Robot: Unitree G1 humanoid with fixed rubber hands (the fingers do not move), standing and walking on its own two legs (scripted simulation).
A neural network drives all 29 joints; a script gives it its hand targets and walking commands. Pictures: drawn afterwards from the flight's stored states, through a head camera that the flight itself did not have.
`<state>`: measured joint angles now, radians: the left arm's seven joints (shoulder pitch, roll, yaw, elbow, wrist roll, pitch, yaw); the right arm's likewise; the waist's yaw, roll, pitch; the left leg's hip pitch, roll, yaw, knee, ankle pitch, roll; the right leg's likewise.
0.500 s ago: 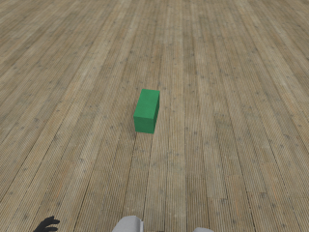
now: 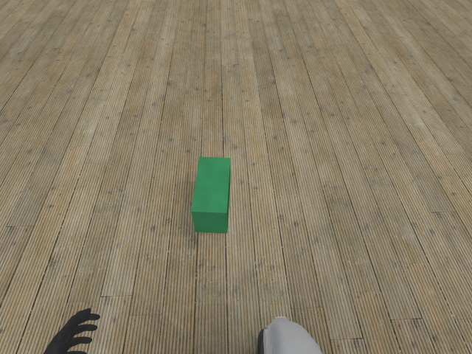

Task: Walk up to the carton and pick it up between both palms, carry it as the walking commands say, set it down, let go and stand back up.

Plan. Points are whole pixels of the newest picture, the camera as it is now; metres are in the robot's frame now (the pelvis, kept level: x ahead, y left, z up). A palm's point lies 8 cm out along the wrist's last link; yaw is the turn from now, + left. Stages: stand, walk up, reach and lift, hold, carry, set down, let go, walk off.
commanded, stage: walk up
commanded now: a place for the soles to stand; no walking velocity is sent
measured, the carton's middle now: (213, 194) +0.82 +0.07 -0.64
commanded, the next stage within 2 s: none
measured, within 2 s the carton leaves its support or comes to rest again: neither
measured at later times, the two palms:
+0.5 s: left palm (37, 256) +0.31 +0.38 -0.07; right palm (360, 290) +0.23 -0.24 -0.09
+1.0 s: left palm (29, 220) +0.40 +0.43 -0.08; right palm (300, 180) +0.47 -0.16 -0.06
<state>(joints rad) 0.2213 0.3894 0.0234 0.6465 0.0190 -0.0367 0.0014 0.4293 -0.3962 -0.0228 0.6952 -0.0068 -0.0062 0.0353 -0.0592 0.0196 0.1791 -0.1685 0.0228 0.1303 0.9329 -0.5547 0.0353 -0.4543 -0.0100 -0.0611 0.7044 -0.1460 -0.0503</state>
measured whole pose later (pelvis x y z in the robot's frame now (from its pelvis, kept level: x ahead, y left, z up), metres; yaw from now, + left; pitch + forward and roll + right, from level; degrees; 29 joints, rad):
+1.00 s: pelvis +0.31 +0.12 +0.03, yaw +1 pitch -4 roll -1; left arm 0.09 0.40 -0.01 0.96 -0.04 0.00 0.00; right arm 0.03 -0.36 0.02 0.89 0.04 -0.01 0.00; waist 0.03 -0.01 0.14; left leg -0.24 0.01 0.02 0.61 -0.31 0.02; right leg -0.18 -0.11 -0.04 0.55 -0.30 0.08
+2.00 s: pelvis +0.29 +0.09 +0.05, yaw +1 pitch -3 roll +0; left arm 0.09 0.28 0.06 1.12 -0.01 -0.01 -0.01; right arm 0.12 -0.32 -0.04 1.16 0.00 -0.02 0.00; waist -0.01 0.02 0.07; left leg -0.13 0.05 0.01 0.32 -0.13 -0.04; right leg -0.10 -0.06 -0.07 0.32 -0.16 0.04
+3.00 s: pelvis +0.34 +0.11 +0.04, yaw -6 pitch -4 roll +0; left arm 0.19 0.31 0.03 0.98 0.01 -0.01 0.04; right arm 0.16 -0.33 -0.06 1.03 -0.02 0.02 0.03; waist -0.01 0.01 0.08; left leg -0.09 0.06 0.13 0.48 -0.31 -0.02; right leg -0.12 -0.07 0.05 0.49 -0.30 0.06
